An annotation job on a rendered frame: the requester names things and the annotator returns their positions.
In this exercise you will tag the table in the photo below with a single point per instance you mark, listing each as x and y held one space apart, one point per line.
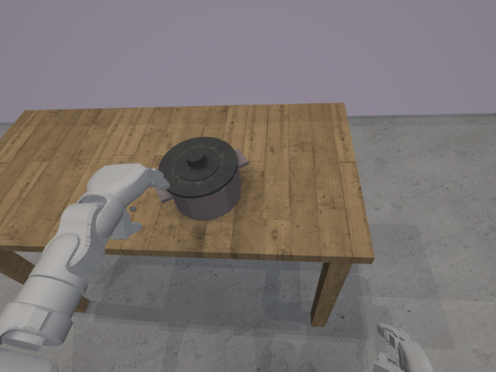
300 198

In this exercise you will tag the robot left forearm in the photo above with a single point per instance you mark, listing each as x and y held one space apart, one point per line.
40 314

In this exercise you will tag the knob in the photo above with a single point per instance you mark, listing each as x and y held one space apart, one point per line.
195 157

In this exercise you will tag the robot right hand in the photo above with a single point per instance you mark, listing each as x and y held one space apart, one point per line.
412 357

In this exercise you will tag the robot left hand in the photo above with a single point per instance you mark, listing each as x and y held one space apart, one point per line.
126 182

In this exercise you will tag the left robot upper arm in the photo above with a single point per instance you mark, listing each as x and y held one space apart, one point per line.
12 361

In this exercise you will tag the lid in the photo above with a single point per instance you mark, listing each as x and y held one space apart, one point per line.
197 182

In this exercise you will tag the pot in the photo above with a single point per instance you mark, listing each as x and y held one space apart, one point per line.
212 206

